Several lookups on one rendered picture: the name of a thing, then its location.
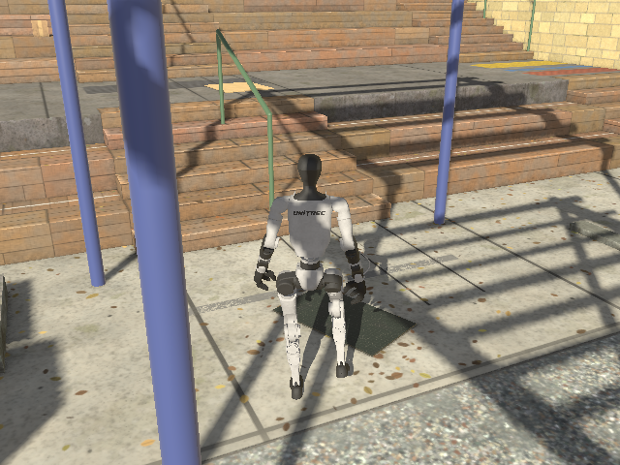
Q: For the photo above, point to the robot left forearm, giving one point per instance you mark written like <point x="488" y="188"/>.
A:
<point x="264" y="257"/>

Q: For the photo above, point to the left robot hand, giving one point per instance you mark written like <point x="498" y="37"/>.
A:
<point x="259" y="276"/>

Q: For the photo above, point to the robot right shin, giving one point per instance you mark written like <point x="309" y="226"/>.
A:
<point x="339" y="333"/>

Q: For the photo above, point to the right robot foot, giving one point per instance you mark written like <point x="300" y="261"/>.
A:
<point x="341" y="370"/>

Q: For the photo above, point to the robot right forearm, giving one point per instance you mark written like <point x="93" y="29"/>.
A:
<point x="355" y="263"/>

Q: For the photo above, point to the right robot hand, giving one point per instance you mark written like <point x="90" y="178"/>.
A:
<point x="360" y="290"/>

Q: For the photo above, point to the right robot upper arm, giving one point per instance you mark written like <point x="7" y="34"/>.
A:
<point x="341" y="206"/>

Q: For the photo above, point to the left robot upper arm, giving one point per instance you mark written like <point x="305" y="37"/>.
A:
<point x="279" y="205"/>

